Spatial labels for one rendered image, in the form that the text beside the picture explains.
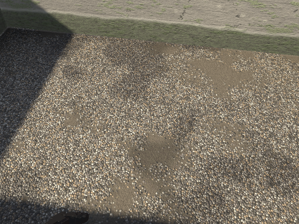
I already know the robot left hand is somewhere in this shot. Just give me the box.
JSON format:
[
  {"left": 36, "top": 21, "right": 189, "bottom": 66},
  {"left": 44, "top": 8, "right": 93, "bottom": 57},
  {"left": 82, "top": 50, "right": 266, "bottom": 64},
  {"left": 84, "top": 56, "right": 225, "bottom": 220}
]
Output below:
[{"left": 45, "top": 211, "right": 89, "bottom": 224}]

